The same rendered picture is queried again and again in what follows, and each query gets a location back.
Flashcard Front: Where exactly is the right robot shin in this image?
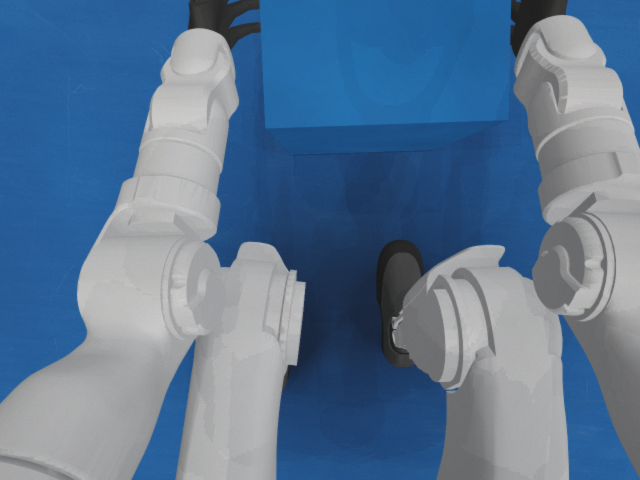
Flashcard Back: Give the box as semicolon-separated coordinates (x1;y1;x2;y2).
392;245;563;374

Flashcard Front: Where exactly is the left robot thigh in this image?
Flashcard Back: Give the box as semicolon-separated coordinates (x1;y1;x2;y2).
175;258;306;480

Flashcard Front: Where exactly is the robot left hand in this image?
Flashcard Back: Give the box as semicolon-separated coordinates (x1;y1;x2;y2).
188;0;261;51

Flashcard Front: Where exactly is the robot left upper arm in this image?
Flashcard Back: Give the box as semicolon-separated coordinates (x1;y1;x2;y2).
0;235;227;480

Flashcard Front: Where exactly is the left robot forearm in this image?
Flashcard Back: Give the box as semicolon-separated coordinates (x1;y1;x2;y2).
77;28;239;319

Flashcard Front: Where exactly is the robot right upper arm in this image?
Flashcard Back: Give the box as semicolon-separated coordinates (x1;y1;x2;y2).
532;212;640;479

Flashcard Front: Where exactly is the right robot forearm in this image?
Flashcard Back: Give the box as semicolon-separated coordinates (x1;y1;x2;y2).
513;15;640;226

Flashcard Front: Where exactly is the carton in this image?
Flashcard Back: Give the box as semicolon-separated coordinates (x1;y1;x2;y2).
259;0;511;156

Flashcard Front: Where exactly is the robot right hand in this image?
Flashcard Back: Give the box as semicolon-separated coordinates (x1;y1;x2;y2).
510;0;568;58

